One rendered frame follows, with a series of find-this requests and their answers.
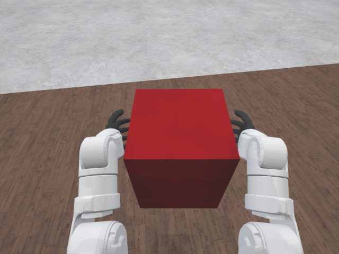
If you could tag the robot right hand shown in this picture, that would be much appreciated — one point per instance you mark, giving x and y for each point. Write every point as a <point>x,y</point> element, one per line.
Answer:
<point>243,126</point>

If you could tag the left robot upper arm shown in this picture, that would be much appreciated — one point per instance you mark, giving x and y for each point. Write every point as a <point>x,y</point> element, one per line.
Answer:
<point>105,237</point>

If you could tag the right robot upper arm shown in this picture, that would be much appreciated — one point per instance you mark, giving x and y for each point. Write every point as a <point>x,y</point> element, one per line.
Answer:
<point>268,238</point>

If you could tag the robot left hand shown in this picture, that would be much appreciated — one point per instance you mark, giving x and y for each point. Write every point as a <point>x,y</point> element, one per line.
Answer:
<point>113,124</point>

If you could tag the carton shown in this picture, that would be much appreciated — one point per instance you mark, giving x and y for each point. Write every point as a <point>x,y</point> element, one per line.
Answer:
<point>180,150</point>

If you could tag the right robot forearm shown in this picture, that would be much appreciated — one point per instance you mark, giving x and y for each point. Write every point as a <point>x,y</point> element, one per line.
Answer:
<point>267,182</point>

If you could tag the left robot forearm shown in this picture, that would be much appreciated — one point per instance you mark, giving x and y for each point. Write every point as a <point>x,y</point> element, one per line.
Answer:
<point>98,168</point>

